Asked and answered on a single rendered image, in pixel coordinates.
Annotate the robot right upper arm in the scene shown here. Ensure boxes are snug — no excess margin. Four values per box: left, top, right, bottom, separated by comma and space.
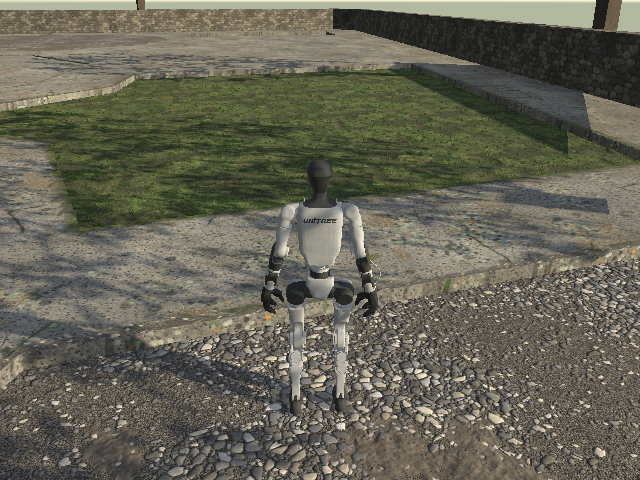
341, 202, 366, 259

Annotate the right robot forearm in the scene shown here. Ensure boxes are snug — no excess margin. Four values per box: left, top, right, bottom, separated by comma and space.
356, 243, 376, 293

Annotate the right robot hand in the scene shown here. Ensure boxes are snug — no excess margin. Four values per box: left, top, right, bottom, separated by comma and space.
355, 289, 378, 317

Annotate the robot left upper arm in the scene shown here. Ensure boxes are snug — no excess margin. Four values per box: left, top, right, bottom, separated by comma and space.
273, 202, 299, 258

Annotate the left robot forearm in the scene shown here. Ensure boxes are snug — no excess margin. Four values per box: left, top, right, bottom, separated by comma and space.
263, 242, 284, 290

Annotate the left robot hand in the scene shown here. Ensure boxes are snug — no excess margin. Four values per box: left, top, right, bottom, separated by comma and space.
261, 287, 284, 314

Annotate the left robot thigh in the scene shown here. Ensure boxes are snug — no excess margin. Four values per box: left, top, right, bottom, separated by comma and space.
286, 279, 306, 349

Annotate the robot left shin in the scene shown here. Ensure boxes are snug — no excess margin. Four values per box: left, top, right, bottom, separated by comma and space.
289, 331, 303, 401

